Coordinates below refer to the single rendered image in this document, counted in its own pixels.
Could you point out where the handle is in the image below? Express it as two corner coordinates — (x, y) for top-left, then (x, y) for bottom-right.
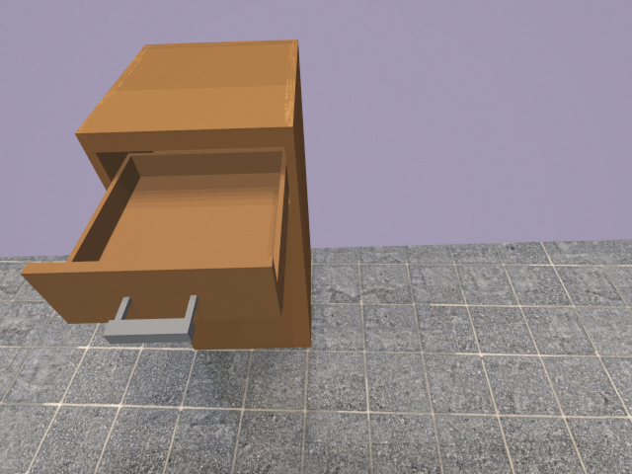
(103, 295), (198, 344)

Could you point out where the drawer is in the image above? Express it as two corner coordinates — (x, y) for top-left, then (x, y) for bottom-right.
(21, 149), (289, 324)

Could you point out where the cabinet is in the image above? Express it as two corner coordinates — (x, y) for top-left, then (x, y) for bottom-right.
(75, 39), (311, 350)

